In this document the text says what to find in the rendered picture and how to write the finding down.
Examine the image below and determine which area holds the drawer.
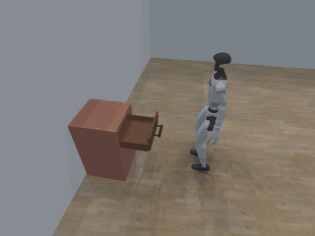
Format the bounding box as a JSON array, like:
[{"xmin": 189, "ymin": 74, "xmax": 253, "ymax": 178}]
[{"xmin": 117, "ymin": 111, "xmax": 158, "ymax": 151}]

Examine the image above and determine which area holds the handle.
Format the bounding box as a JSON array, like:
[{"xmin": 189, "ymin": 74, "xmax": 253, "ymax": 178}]
[{"xmin": 153, "ymin": 125, "xmax": 163, "ymax": 138}]

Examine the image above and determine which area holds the robot left shin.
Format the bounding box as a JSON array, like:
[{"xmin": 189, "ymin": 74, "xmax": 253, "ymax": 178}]
[{"xmin": 196, "ymin": 146, "xmax": 207, "ymax": 167}]

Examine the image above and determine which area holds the left robot hand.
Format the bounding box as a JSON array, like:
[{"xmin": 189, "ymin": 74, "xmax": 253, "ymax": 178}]
[{"xmin": 207, "ymin": 130, "xmax": 220, "ymax": 144}]

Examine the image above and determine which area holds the cabinet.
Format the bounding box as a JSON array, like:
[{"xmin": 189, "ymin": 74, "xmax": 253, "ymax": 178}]
[{"xmin": 67, "ymin": 98, "xmax": 136, "ymax": 181}]

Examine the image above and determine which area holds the robot right foot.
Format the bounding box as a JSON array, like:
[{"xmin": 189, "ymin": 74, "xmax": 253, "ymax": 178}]
[{"xmin": 190, "ymin": 149, "xmax": 207, "ymax": 155}]

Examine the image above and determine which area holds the robot left forearm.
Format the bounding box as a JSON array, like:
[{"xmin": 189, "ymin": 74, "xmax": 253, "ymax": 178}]
[{"xmin": 213, "ymin": 107, "xmax": 226, "ymax": 132}]

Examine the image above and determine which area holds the left robot upper arm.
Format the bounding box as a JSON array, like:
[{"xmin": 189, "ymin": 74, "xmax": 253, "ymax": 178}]
[{"xmin": 215, "ymin": 81, "xmax": 227, "ymax": 111}]

